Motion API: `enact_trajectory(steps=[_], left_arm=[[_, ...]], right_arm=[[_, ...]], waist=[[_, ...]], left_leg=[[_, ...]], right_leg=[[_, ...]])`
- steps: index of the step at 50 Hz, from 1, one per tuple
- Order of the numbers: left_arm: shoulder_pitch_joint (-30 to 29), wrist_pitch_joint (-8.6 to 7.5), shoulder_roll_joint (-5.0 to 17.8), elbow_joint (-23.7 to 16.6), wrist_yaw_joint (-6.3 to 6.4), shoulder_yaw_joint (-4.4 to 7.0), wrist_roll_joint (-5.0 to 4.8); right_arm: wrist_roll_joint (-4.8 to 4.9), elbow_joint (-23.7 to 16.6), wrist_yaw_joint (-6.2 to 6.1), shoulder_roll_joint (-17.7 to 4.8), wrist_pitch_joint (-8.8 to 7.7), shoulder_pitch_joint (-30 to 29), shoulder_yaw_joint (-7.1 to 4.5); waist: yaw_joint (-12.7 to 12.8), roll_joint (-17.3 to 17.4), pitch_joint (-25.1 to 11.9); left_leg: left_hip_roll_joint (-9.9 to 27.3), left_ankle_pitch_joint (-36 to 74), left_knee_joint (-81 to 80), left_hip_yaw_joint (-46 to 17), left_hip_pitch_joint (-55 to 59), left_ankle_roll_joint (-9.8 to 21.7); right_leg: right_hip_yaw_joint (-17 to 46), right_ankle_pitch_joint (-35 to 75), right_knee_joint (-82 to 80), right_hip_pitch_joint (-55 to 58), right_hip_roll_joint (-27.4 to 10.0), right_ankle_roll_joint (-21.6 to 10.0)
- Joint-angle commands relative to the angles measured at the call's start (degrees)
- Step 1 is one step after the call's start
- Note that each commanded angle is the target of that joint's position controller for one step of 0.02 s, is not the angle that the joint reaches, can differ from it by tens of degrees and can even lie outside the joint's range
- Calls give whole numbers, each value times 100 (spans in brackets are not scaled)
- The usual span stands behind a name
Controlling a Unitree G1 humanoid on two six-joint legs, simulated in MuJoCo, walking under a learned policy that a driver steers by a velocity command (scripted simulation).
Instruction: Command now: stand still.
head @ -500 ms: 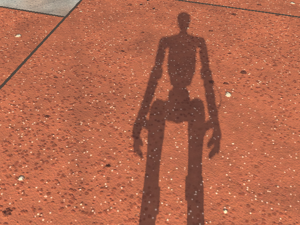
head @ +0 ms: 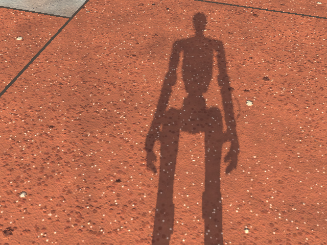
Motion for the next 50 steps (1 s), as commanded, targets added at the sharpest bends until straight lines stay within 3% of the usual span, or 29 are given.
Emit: enact_trajectory(steps=[1, 14, 16, 17, 19, 20, 22, 24, 26, 29, 30, 31, 32, 33, 34, 35, 36, 37, 39, 41, 46, 50], left_arm=[[428, -12, 377, -11, 13, 47, -1], [489, -16, 340, -11, 17, 45, -5], [446, -5, 305, -27, 9, 38, 19], [352, 0, 336, -91, -4, 57, 43], [13, -10, 360, -325, -76, 91, 132], [-189, -43, 317, -477, -115, 86, 184], [-574, -162, 346, -778, -176, 117, 188], [-715, -304, 425, -989, -239, 172, 164], [-839, -406, 518, -1169, -308, 238, 99], [-562, -416, 485, -1267, -372, 308, 15], [3, -419, 420, -1104, -366, 336, -13], [741, -425, 546, -814, -329, 439, -27], [1550, -462, 895, -619, -261, 576, 34], [2287, -463, 1534, -571, -234, 704, 114], [1913, -362, 1296, -529, -255, 629, 70], [1079, -354, 1128, -786, -271, 563, 71], [585, -406, 954, -956, -304, 504, 50], [413, -468, 863, -1005, -310, 454, 57], [570, -572, 630, -891, -274, 345, 61], [921, -637, 653, -758, -244, 313, 48], [1442, -664, 611, -647, -224, 226, 56], [1641, -698, 617, -601, -181, 188, 49]], right_arm=[[0, -3, -12, -414, -16, 571, -60], [1, -15, -12, -381, -25, 644, -65], [-19, -7, -7, -406, -17, 710, -78], [-20, -7, -2, -556, 5, 771, -141], [-10, -2, 21, -828, 57, 1013, -273], [-15, 11, 37, -857, 57, 1147, -308], [-93, 54, 55, -812, -21, 1380, -337], [-125, 54, 63, -876, -134, 1423, -376], [-114, -15, 74, -909, -223, 1284, -394], [-68, -138, 92, -999, -303, 940, -415], [-14, -204, 109, -1022, -323, 679, -410], [-13, -228, 145, -995, -361, 659, -384], [-19, -277, 193, -881, -414, 656, -332], [24, -521, 236, -359, -422, 840, -208], [-132, -583, 289, -682, -388, 684, -312], [-147, -673, 339, -636, -364, 438, -310], [-143, -702, 385, -553, -388, 230, -288], [-122, -697, 399, -495, -389, 219, -303], [-166, -664, 430, -506, -288, 368, -334], [-151, -751, 454, -588, -205, 165, -383], [-119, -1262, 495, -566, -139, -1305, -387], [-52, -1562, 509, -448, -160, -2169, -318]], waist=[[2, 93, 372], [-3, 97, 388], [-58, 159, 353], [-118, 311, 465], [-313, 749, 931], [-409, 817, 1226], [-524, 754, 1516], [-453, 557, 1400], [-353, 508, 1148], [-21, 662, 858], [321, 576, 710], [600, 281, 368], [944, -274, -109], [972, -1644, -680], [635, -1171, -308], [268, -499, 361], [146, -45, 633], [-27, 31, 654], [-199, -132, 482], [-223, -233, 467], [16, -295, 682], [170, -418, 722]], left_leg=[[828, 1679, -413, -549, -671, 32], [835, 1800, -403, -538, -638, 30], [776, 597, -631, -627, -635, 110], [796, -396, -781, -806, -668, 237], [1262, -2271, -1205, -1587, -626, 678], [1596, -2647, -1385, -1963, -627, 899], [2018, -2152, -1542, -2392, -342, 1225], [2086, -1038, -1413, -2245, 272, 1298], [1956, -122, -1268, -1845, 463, 1175], [1720, 858, -927, -1216, -208, 903], [1520, 1362, -529, -875, -803, 727], [1225, 2089, 283, -559, -1266, 571], [800, 1990, 1687, -43, -1901, 355], [34, -446, 3833, 583, -2933, 54], [156, -1052, 4816, 6, -3365, 186], [551, -518, 5141, -66, -3593, 275], [753, -13, 4945, -90, -3475, 276], [867, 231, 4703, -61, -3221, 250], [916, 410, 4422, 79, -2933, 136], [888, 536, 4253, 249, -3161, 66], [837, 1129, 3217, 592, -3885, -104], [573, 1562, 1825, 863, -3388, -52]], right_leg=[[379, 920, -155, 269, -468, -209], [357, 940, -125, 261, -475, -195], [262, 229, -66, 194, -331, -213], [97, -334, 213, -42, -151, -240], [-337, -1346, 1065, -1089, 187, -297], [-482, -1465, 1402, -1554, 120, -330], [-390, -1582, 2167, -2401, -179, -388], [-296, -1521, 2389, -2950, -336, -433], [-339, -1321, 2062, -2748, -307, -450], [-580, -731, 1334, -1390, -52, -515], [-752, -262, 841, -264, 161, -551], [-851, -125, 580, 935, 433, -568], [-63, -642, 200, 2032, -186, -713], [2831, -2386, -1067, 2643, -1946, -1239], [4003, -3074, -1636, 1913, -2164, -1454], [3375, -3166, -1568, 1233, -2122, -1399], [2664, -2281, -1638, 670, -1890, -1333], [2067, -1449, -1660, 403, -1608, -1215], [1261, -201, -1640, 357, -1271, -1086], [869, 725, -1614, 565, -1164, -1090], [367, 2090, -1656, 883, -1037, -1112], [78, 2907, -1587, 1011, -961, -1040]])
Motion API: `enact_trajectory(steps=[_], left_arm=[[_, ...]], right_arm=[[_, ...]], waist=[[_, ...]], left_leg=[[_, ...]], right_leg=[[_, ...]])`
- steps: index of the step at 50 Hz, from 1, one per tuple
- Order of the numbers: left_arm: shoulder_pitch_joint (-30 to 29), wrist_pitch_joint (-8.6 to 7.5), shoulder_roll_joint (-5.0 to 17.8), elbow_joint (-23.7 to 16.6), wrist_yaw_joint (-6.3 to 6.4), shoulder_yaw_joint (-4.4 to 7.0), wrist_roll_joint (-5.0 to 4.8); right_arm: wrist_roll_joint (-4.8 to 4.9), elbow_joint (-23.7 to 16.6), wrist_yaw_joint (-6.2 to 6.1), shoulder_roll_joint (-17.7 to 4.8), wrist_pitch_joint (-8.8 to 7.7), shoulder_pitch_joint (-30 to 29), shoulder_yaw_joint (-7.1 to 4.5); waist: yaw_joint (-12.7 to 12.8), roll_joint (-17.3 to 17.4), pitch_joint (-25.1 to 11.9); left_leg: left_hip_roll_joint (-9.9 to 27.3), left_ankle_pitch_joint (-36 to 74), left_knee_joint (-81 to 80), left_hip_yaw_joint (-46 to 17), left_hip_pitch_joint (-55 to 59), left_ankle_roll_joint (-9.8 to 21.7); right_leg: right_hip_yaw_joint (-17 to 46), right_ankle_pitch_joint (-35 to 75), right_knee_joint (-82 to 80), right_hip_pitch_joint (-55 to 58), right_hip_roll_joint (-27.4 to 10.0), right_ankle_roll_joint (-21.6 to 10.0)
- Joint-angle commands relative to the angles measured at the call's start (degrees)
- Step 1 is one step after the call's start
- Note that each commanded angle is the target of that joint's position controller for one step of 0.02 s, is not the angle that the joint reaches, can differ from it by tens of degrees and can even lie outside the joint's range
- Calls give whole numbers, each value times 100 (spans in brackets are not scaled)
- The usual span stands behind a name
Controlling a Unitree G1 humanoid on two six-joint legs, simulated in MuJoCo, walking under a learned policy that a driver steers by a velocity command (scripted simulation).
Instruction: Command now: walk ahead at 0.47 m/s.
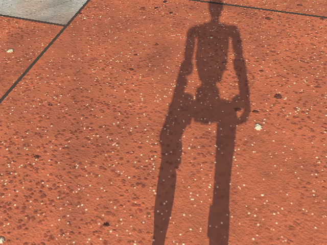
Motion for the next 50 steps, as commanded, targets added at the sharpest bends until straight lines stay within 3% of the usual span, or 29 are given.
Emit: enact_trajectory(steps=[1, 4, 6, 7, 8, 9, 10, 11, 12, 14, 15, 18, 20, 25, 29, 32, 34, 35, 36, 37, 38, 39, 41, 42, 44, 46, 50], left_arm=[[412, -77, 758, -87, 61, 99, -1], [289, -91, 883, -72, 101, 126, 32], [140, -65, 1026, -79, 124, 169, 71], [25, -32, 1073, -103, 114, 184, 39], [36, -26, 928, -222, 78, 140, -15], [721, 2, 241, -333, 0, 31, -222], [334, 28, 836, -336, 7, 195, -101], [-234, 15, 877, -563, -3, 222, -52], [-553, -8, 820, -624, -18, 221, -16], [-491, 114, 614, -592, -65, 227, 113], [-373, 194, 476, -543, -98, 215, 121], [-733, 355, 496, -692, -162, 241, 114], [-1278, 399, 576, -890, -197, 254, 90], [-2348, 350, 500, -1278, -252, 182, 25], [-2978, 325, 492, -1552, -276, 143, 45], [-2740, 310, 609, -1559, -249, 215, 81], [-1948, 296, 787, -1342, -206, 326, 94], [-1306, 269, 928, -1137, -195, 412, 123], [-568, 248, 1247, -953, -156, 554, 204], [-439, 270, 1873, -1029, -104, 725, 239], [-442, 364, 1902, -1032, -135, 731, 56], [-881, 386, 1770, -1062, -108, 683, -5], [-1360, 335, 1267, -1138, -84, 550, -21], [-1432, 290, 1133, -1143, -48, 495, -63], [-1279, 167, 1204, -1123, -31, 480, -104], [-1039, 119, 1400, -1098, -30, 514, -113], [-459, 167, 1434, -1099, -36, 506, -101]], right_arm=[[44, -491, 7, -109, -64, -759, 25], [40, -521, -53, -265, -105, -612, -36], [42, -220, -138, -473, -166, 390, -157], [16, 74, -184, -580, -213, 1267, -237], [-129, 270, -240, -949, -247, 2138, -358], [-235, 264, -215, -1438, -230, 2437, -480], [22, 254, -142, -1248, -156, 1999, -458], [86, 148, -124, -952, -167, 1335, -361], [70, 127, -100, -604, -226, 1053, -271], [51, 285, -159, -227, -318, 1081, -136], [42, 348, -186, -211, -367, 1204, -113], [51, 458, -216, -478, -478, 1556, -140], [42, 477, -222, -504, -487, 1745, -128], [66, 496, -268, -449, -501, 2078, -57], [46, 628, -358, -532, -477, 2480, -56], [30, 629, -446, -708, -425, 2393, -93], [-1, 572, -480, -866, -348, 2228, -145], [10, 510, -456, -932, -305, 2148, -171], [49, 356, -409, -956, -300, 1954, -184], [147, -13, -283, -383, -323, 2165, -90], [110, -250, -234, -707, -384, 1629, -164], [100, -456, -197, -716, -459, 1134, -151], [62, -430, -210, -694, -474, 1111, -158], [-47, -446, -209, -632, -359, 1212, -149], [-145, -494, -163, -536, -148, 1246, -143], [-147, -651, -129, -532, -43, 943, -140], [-108, -1082, -94, -640, 16, -110, -137]], waist=[[10, -661, 662], [-192, -697, 474], [-627, -749, -103], [-1008, -654, -523], [-1282, -314, -1082], [-895, 940, -1751], [-835, 243, -1625], [-587, 135, -695], [-481, -198, -245], [-124, -158, 25], [-45, -113, 12], [8, 6, 190], [-89, 65, 351], [-319, 150, 463], [-510, 171, 523], [-291, 310, 267], [78, 457, -203], [354, 435, -547], [773, 180, -905], [459, -1086, -1435], [496, -734, -1695], [305, -418, -771], [-134, 187, -80], [-313, 125, -45], [-411, -52, -121], [-372, -200, -89], [-1, -462, 30]], left_leg=[[-277, 268, -848, 322, 155, 78], [-493, -36, -1250, 365, 738, 369], [-778, -418, -1413, 366, 1765, 595], [-785, -162, -1859, 334, 2814, 706], [149, -785, -1964, -660, 4184, 946], [1976, -1164, -2450, -3699, 5647, 1840], [1846, -1705, -3075, -4352, 5218, 1849], [1688, -1788, -3243, -3403, 4377, 1626], [1445, -1204, -3457, -2816, 3660, 1447], [976, -326, -3649, -1905, 2816, 1090], [927, -33, -3694, -1605, 2708, 1024], [828, 362, -3897, -976, 2643, 890], [750, 427, -4025, -656, 2766, 743], [603, 1467, -3960, 112, 3152, 436], [814, 2330, -3677, 445, 3932, 415], [964, 4405, -2862, 710, 4458, 359], [1037, 5419, -1597, 845, 4557, 366], [1013, 5020, -576, 885, 4302, 348], [885, 3657, 929, 939, 3282, 231], [-84, -1112, 3182, 899, 870, -46], [-640, -2421, 4026, -349, -135, -69], [-194, -1818, 3742, -617, -692, -17], [141, -1265, 2759, -577, -142, -87], [218, -1247, 2442, -589, 216, -191], [234, -1251, 2051, -509, 452, -356], [226, -957, 1654, -390, 281, -487], [155, -156, 738, -309, -346, -598]], right_leg=[[572, 3554, -243, -465, -1489, -469], [461, 4938, 277, -15, -1640, -440], [373, 6101, 1515, 211, -1645, -366], [263, 5727, 2586, -99, -1511, -295], [142, 3990, 4127, -1178, -1275, -244], [-65, -651, 6534, -3256, -167, -15], [691, -1029, 7047, -3805, -201, -119], [720, -513, 6845, -4095, -536, -158], [706, -189, 6511, -3953, -723, -157], [688, -28, 5917, -3388, -949, -64], [673, -23, 5770, -3234, -947, -17], [601, 311, 5413, -3583, -977, 62], [576, 794, 5054, -4045, -1016, 95], [178, 1759, 3546, -4157, -869, 118], [-257, 1654, 2699, -4126, -708, -49], [-532, 954, 2459, -3617, -350, -337], [-645, 411, 2365, -2802, -8, -608], [-569, 447, 2005, -2012, 112, -762], [152, 353, 1605, -781, -310, -1042], [2916, 542, 1514, 1026, -2105, -1884], [4628, 450, 684, 1220, -2476, -2210], [3715, 441, 489, 549, -2336, -1963], [2698, 1499, 243, -741, -1848, -1433], [2315, 1941, 194, -1133, -1586, -1299], [1975, 2598, 188, -1347, -1322, -1220], [1807, 2880, 163, -1409, -1152, -1130], [1931, 2997, 166, -1023, -1033, -797]])
Over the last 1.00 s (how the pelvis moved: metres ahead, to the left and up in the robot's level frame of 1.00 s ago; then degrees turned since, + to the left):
0.26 -0.07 0.00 0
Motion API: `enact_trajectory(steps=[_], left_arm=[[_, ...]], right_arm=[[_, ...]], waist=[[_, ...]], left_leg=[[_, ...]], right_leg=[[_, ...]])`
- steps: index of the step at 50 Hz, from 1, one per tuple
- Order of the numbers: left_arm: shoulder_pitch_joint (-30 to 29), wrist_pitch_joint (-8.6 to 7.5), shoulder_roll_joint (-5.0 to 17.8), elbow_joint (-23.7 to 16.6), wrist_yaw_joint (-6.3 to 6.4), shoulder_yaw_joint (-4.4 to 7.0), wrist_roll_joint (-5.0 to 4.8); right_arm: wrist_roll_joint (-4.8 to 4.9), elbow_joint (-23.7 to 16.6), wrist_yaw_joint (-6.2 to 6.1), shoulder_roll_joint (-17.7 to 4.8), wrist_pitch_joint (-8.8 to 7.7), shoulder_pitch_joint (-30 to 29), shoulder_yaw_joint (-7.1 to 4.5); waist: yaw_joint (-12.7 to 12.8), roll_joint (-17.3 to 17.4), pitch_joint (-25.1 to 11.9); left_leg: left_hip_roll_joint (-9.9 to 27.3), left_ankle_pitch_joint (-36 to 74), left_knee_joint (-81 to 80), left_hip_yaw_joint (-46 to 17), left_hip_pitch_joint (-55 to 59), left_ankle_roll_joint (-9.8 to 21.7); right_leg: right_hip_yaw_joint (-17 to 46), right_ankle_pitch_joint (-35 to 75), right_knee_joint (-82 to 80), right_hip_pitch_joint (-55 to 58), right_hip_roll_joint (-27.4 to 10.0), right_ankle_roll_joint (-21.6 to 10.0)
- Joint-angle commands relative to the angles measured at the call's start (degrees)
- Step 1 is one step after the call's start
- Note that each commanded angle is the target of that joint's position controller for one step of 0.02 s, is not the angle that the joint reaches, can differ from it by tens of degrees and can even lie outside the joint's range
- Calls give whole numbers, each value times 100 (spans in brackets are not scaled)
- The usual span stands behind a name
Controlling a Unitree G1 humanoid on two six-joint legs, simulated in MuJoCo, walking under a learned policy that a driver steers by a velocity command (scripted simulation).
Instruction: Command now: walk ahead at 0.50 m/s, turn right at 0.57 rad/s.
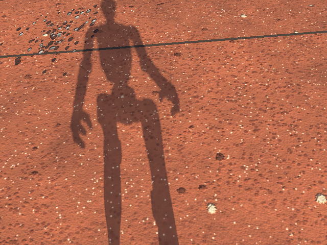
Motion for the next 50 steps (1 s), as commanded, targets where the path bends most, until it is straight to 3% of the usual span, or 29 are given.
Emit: enact_trajectory(steps=[1, 7, 9, 11, 12, 13, 14, 15, 16, 17, 18, 19, 21, 25, 28, 31, 35, 38, 39, 40, 41, 42, 43, 44, 45, 46, 47, 50], left_arm=[[490, -49, 779, -277, 23, 137, -1], [927, -16, 870, -353, 95, 135, 78], [864, -26, 940, -401, 137, 148, 104], [559, -66, 988, -473, 153, 143, 101], [492, -99, 1032, -475, 127, 146, 108], [400, -136, 1043, -468, 81, 139, 89], [471, -175, 744, -603, 36, 53, 53], [1431, -132, 261, -584, 28, -20, -184], [1322, -83, 722, -464, 79, 14, 57], [752, -60, 734, -532, 49, 22, 121], [342, -63, 653, -627, 13, -10, 151], [160, -34, 618, -692, -29, -10, 179], [192, 68, 523, -708, -104, -36, 238], [-334, 134, 416, -878, -189, -96, 280], [-1181, 111, 327, -1149, -236, -183, 253], [-1800, 78, 205, -1327, -254, -278, 209], [-2246, 45, 303, -1471, -212, -286, 170], [-2018, -5, 410, -1437, -155, -234, 199], [-1504, -42, 452, -1260, -119, -190, 231], [-687, -114, 623, -972, -61, -105, 309], [360, -168, 1072, -830, 20, 17, 438], [467, -107, 1571, -796, 26, 144, 400], [193, -47, 1183, -830, -3, 92, 190], [-315, -62, 823, -891, -21, -18, 162], [-557, -111, 571, -885, -43, -77, 162], [-649, -156, 461, -863, -22, -106, 158], [-667, -198, 385, -805, 7, -130, 142], [-415, -331, 488, -657, 37, -91, 85]], right_arm=[[13, -451, 30, -400, 35, -335, -64], [72, -937, 85, -419, -43, -1367, 53], [103, -1036, 87, -491, -101, -1372, 69], [114, -885, 47, -618, -159, -731, 30], [117, -685, -7, -762, -193, -117, -38], [109, -461, -74, -868, -252, 704, -94], [-22, -378, -166, -1189, -296, 1557, -170], [-115, -288, -145, -1771, -243, 1813, -327], [60, -301, -68, -1338, -165, 1484, -280], [118, -400, -48, -879, -164, 931, -171], [89, -379, -25, -626, -189, 711, -101], [79, -299, -37, -571, -220, 748, -72], [129, -94, -25, -554, -306, 947, -46], [210, 141, 11, -671, -416, 1356, -72], [216, 269, 11, -640, -373, 1624, -58], [224, 391, 16, -723, -362, 1899, -72], [189, 529, -6, -819, -320, 2175, -83], [173, 594, -54, -908, -259, 2112, -103], [194, 613, -64, -929, -230, 2051, -106], [227, 622, -64, -809, -209, 2106, -62], [259, 383, -58, -571, -222, 1978, 25], [396, 283, -70, -45, -199, 2611, 124], [224, 408, -126, -744, -117, 2263, -58], [228, 333, -77, -675, -128, 1920, -75], [242, 347, -45, -520, -120, 1794, -46], [188, 384, -15, -493, -60, 1757, -64], [123, 434, 32, -432, 15, 1849, -61], [109, 364, 123, -333, 145, 1620, -93]], waist=[[75, -483, -23], [387, -605, 42], [310, -671, 39], [-27, -719, -106], [-256, -684, -405], [-678, -495, -823], [-950, -66, -1538], [-541, 1492, -2233], [-396, 758, -1785], [-299, 172, -842], [-282, -155, -445], [-225, 0, -285], [-88, 335, -281], [-89, 345, -176], [-258, 282, 37], [-423, 307, 85], [-536, 346, 109], [-346, 364, 33], [-94, 270, -206], [198, 19, -693], [613, -599, -1444], [286, -1798, -1845], [275, -774, -1298], [74, -604, -602], [-50, -523, -291], [-156, -607, -159], [-271, -691, -105], [-364, -574, -82]], left_leg=[[-234, 592, -529, 295, -366, -87], [-574, 799, -1725, 270, -491, 38], [-648, 769, -2177, 236, -134, 170], [-823, 589, -2650, 301, 1099, 392], [-996, 441, -2728, 385, 1919, 510], [-904, 708, -3076, 370, 2964, 655], [160, -24, -3057, -725, 4272, 908], [1713, 30, -3500, -3533, 5608, 1814], [1612, -767, -3920, -4184, 5006, 1808], [1354, -884, -4072, -3236, 4085, 1686], [1054, -382, -4197, -2506, 3526, 1542], [809, 162, -4291, -1981, 3247, 1415], [534, 900, -4440, -1367, 2952, 1304], [478, 1224, -4782, -879, 3036, 1429], [324, 1218, -4995, -540, 3079, 1387], [231, 1606, -4942, -238, 3133, 1288], [424, 2061, -4655, -210, 3541, 1233], [573, 2926, -4101, -209, 3843, 1133], [459, 3528, -3456, -62, 3842, 1051], [189, 3429, -2433, 105, 3415, 940], [-116, 1664, -813, 319, 2312, 805], [-1031, -1990, 857, 596, 517, 640], [-748, -1802, 1289, -6, 156, 717], [-537, -1276, 1186, -136, 132, 746], [-376, -933, 952, -124, 328, 718], [-291, -773, 792, -88, 497, 677], [-245, -640, 721, -68, 658, 619], [-244, -223, 744, 5, 428, 537]], right_leg=[[1316, 2555, -462, 227, -1436, -361], [1679, 2915, -100, 1027, -1543, -419], [1769, 3141, 49, 1140, -1645, -358], [1632, 3870, 360, 833, -1624, -108], [1551, 4555, 936, 771, -1531, -1], [1305, 4490, 1927, 529, -1266, 108], [1114, 2858, 3359, -286, -979, 182], [488, -1519, 5263, -1973, 62, 441], [593, -1668, 5786, -2532, -300, 369], [571, -1136, 5703, -2623, -538, 396], [520, -855, 5415, -2588, -703, 409], [477, -779, 5170, -2512, -823, 422], [368, -731, 4835, -2239, -904, 482], [59, -310, 4321, -2752, -1125, 605], [-214, 299, 3437, -3049, -1326, 740], [-448, 764, 2474, -2769, -1281, 778], [-584, 677, 1782, -2450, -1139, 667], [-633, 168, 1348, -1881, -948, 447], [-709, 200, 988, -1201, -781, 346], [-578, 306, 758, 21, -828, 201], [823, -222, 620, 1451, -2158, -101], [3129, -588, -47, 2389, -3530, -675], [3034, -969, -181, 1730, -3301, -583], [2180, -773, -358, 1007, -3018, -409], [1545, -291, -603, 457, -2742, -227], [1073, -10, -745, 161, -2524, -53], [698, 289, -852, -42, -2353, 65], [85, 1183, -956, 1, -2287, 102]])
Over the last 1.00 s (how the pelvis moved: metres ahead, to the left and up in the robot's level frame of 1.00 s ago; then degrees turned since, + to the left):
0.55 -0.06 0.00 -21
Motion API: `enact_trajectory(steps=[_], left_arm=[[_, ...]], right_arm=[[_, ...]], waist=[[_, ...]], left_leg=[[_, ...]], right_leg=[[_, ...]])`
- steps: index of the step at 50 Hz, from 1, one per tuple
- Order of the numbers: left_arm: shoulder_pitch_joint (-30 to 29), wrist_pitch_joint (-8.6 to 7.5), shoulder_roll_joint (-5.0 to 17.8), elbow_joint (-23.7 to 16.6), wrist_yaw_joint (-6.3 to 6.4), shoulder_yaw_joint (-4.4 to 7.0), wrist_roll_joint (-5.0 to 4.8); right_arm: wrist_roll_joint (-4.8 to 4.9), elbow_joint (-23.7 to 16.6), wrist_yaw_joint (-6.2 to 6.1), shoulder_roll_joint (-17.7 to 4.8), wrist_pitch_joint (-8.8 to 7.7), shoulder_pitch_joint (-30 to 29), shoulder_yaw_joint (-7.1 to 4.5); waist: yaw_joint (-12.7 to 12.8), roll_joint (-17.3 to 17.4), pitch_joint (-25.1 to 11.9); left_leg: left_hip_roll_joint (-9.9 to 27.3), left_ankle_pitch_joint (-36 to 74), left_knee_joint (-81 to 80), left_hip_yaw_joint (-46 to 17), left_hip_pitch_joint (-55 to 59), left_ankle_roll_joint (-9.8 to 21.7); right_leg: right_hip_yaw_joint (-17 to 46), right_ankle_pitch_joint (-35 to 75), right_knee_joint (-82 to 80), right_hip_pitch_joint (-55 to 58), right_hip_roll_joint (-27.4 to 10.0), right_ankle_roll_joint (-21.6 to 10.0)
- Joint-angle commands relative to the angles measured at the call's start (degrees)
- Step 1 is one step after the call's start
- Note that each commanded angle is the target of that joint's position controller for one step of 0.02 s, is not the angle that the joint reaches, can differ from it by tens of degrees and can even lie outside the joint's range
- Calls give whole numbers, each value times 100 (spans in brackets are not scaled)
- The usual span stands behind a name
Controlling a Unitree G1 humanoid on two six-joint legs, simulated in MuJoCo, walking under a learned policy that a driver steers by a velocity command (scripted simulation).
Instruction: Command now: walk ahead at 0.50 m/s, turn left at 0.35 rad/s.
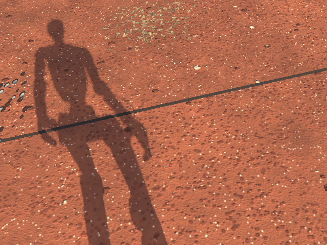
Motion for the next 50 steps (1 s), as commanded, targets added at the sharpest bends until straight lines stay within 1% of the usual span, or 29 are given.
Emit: enact_trajectory(steps=[1, 5, 8, 11, 13, 16, 17, 18, 19, 20, 21, 22, 23, 24, 25, 26, 29, 32, 36, 40, 41, 43, 44, 45, 46, 47, 48, 49, 50], left_arm=[[289, -174, 592, -129, 46, 141, -66], [653, -155, 533, 49, 78, 127, -43], [782, -140, 562, 143, 102, 121, -38], [1084, -104, 656, 298, 148, 136, -28], [1166, -51, 727, 374, 181, 148, -12], [1007, 42, 975, 376, 238, 206, 12], [951, 101, 1066, 355, 236, 236, 20], [877, 149, 1119, 305, 214, 253, -2], [800, 143, 1009, 140, 181, 225, -21], [872, 79, 430, -305, 60, 140, -91], [195, -8, 863, -491, 25, 188, -23], [-71, -83, 740, -599, 2, 145, -86], [58, -124, 741, -530, 16, 141, -102], [51, -53, 716, -530, 25, 148, -15], [225, 70, 672, -479, 18, 133, 92], [294, 182, 640, -475, -3, 134, 146], [-36, 335, 553, -656, -57, 114, 155], [-812, 357, 595, -941, -73, 108, 130], [-1542, 329, 598, -1208, -112, 63, 94], [-2016, 232, 571, -1406, -163, -11, 62], [-2002, 206, 594, -1431, -167, -14, 55], [-1491, 160, 724, -1308, -140, 31, 48], [-992, 134, 860, -1147, -91, 95, 39], [-202, 84, 967, -904, -25, 157, 36], [634, 26, 1240, -778, 62, 234, 132], [1109, 48, 1870, -746, 90, 386, 253], [906, 142, 1636, -645, 13, 379, 68], [319, 165, 1172, -745, -14, 280, -12], [-2, 144, 827, -764, -45, 193, -13]], right_arm=[[-36, -220, 85, -197, 91, 164, -86], [-37, -478, 139, -153, 120, -592, -74], [-47, -680, 186, -60, 101, -1165, -1], [-71, -916, 233, -26, 90, -1704, 61], [-84, -1013, 240, -65, 81, -1821, 60], [-98, -933, 174, -234, 93, -1311, -24], [-98, -812, 146, -340, 71, -844, -89], [-132, -592, 100, -493, 17, -127, -186], [-206, -399, 15, -974, -7, 663, -363], [-100, -558, -28, -1602, 53, 332, -524], [37, -588, -47, -1567, 129, 474, -520], [60, -539, -102, -1301, 129, 167, -447], [76, -508, -114, -962, 97, -47, -359], [86, -518, -134, -802, 42, -251, -302], [103, -565, -148, -705, -12, -402, -260], [122, -572, -134, -696, -78, -383, -240], [131, -513, -100, -928, -180, -82, -287], [128, -475, -97, -950, -163, 310, -292], [110, -456, -127, -989, -139, 735, -299], [48, -396, -191, -927, -156, 1010, -248], [36, -388, -215, -938, -169, 1004, -239], [27, -417, -244, -1035, -206, 748, -238], [20, -419, -239, -1111, -228, 650, -248], [24, -401, -206, -1134, -242, 556, -241], [52, -486, -169, -918, -271, 571, -172], [245, -591, -148, -365, -270, 1275, -62], [85, -488, -167, -728, -249, 1362, -103], [-5, -500, -159, -808, -208, 886, -119], [-37, -576, -109, -750, -213, 442, -83]], waist=[[-54, -612, 52], [61, -588, 259], [162, -596, 382], [320, -595, 488], [304, -610, 469], [-14, -841, 41], [-217, -854, -254], [-550, -707, -657], [-905, -172, -1148], [-399, 1295, -1523], [-685, 186, -1507], [-487, -72, -764], [-183, -465, -228], [35, -523, -47], [192, -442, -67], [250, -371, -130], [217, -213, -83], [-58, -18, 76], [-361, 105, 52], [-539, 191, 112], [-503, 226, 121], [-196, 290, 55], [21, 304, -152], [422, 115, -542], [759, -196, -1161], [531, -1466, -1924], [383, -1393, -1795], [200, -709, -757], [190, -316, -296]], left_leg=[[259, 532, 160, -132, -835, -74], [274, 1211, -398, -18, -1425, -157], [189, 1625, -1352, 282, -1274, -142], [99, 1583, -2076, 643, -1156, 23], [-44, 1249, -2388, 830, -970, 200], [-559, 369, -2529, 1128, -92, 578], [-740, 114, -2664, 1127, 443, 731], [-881, 213, -3120, 1002, 1437, 902], [-99, -203, -3534, -186, 2802, 1220], [1566, 46, -4120, -3540, 4496, 2156], [1666, 355, -4601, -3903, 4368, 2249], [1597, 652, -4667, -3089, 3739, 2054], [1340, 1319, -4788, -2535, 2861, 1748], [997, 1795, -4830, -2077, 2355, 1523], [764, 2139, -4892, -1733, 2025, 1424], [641, 2397, -4918, -1578, 1891, 1393], [392, 2629, -5022, -1360, 1720, 1312], [286, 2480, -5062, -1446, 1938, 1104], [275, 2627, -4853, -1629, 2508, 963], [422, 3217, -4627, -1653, 2984, 897], [496, 3370, -4573, -1692, 3037, 842], [561, 4016, -4319, -1645, 2901, 639], [503, 4776, -3848, -1572, 2872, 545], [253, 5006, -2896, -1324, 2759, 436], [-12, 3785, -1558, -1151, 1988, 341], [-934, 352, 468, -578, 316, 67], [-1014, -1276, 1087, -681, -437, 107], [-652, -798, 1225, -734, -684, 111], [-450, -438, 909, -689, -636, 105]], right_leg=[[967, 1181, -1220, 435, -1581, -295], [413, 1613, -1245, 664, -1512, -273], [-4, 2044, -1168, 762, -1442, -198], [-255, 2567, -1028, 1176, -1588, -182], [-428, 3321, -733, 1506, -1674, -149], [-674, 5653, 453, 1812, -1744, -121], [-687, 5841, 1266, 1767, -1762, -147], [-735, 5220, 2436, 1346, -1702, -86], [-762, 3308, 4156, 131, -1491, 92], [-346, -1936, 6415, -2585, -70, 490], [887, -1720, 6670, -3283, -152, 448], [1020, -1203, 6329, -3483, -500, 400], [984, -909, 5647, -3131, -712, 401], [1029, -876, 5197, -2782, -844, 451], [1018, -840, 4962, -2405, -869, 522], [990, -836, 4773, -2240, -864, 583], [824, -436, 4168, -2406, -833, 743], [789, 237, 3380, -2873, -802, 830], [836, 782, 2526, -3100, -618, 813], [709, 909, 1718, -2899, -429, 607], [722, 869, 1528, -2690, -392, 515], [707, 558, 1133, -1762, -233, 289], [637, 278, 1042, -1091, -50, 177], [571, 393, 673, -153, 16, 44], [1386, -65, 614, 1156, -793, -199], [3985, -449, 360, 2672, -2401, -928], [5331, -878, -342, 2349, -2610, -1158], [4488, -1348, -439, 1434, -2383, -1071], [3671, -1046, -575, 778, -2054, -919]])
Over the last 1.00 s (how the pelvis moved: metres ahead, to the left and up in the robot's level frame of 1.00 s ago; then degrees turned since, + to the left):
0.51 -0.06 0.00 -8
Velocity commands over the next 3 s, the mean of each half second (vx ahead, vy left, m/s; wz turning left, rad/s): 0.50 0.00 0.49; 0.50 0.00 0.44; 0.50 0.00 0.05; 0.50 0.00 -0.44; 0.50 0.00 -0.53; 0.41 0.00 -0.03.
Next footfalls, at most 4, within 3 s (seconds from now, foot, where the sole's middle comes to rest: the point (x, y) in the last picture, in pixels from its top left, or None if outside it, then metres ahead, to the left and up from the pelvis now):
0.38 left None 0.31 0.12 -0.78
0.92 right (155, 205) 0.67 0.09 -0.78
1.44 left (88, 183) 0.79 0.41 -0.78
1.98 right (108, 128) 1.12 0.35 -0.78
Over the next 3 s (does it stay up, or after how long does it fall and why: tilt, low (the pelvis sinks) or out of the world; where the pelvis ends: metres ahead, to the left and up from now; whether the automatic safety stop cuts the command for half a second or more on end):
stays up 1.48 0.43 -0.02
